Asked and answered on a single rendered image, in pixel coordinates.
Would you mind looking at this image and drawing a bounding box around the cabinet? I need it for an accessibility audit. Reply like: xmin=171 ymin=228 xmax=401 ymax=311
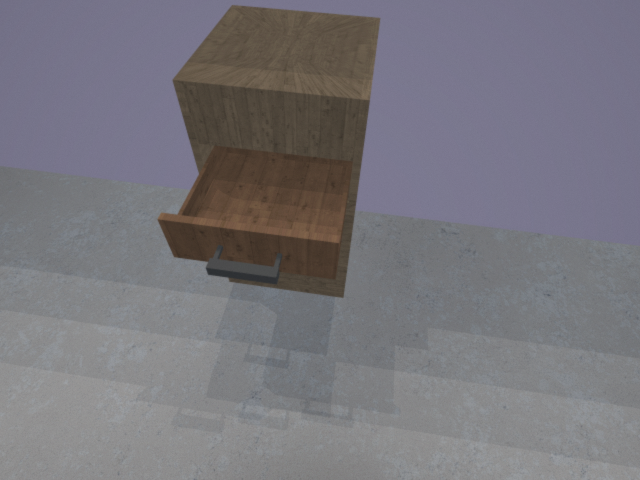
xmin=173 ymin=5 xmax=380 ymax=298

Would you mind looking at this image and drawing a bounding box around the handle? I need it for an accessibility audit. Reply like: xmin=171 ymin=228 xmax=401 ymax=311
xmin=206 ymin=245 xmax=282 ymax=284

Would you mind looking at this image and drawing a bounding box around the drawer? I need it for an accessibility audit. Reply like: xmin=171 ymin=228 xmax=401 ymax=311
xmin=157 ymin=146 xmax=353 ymax=279

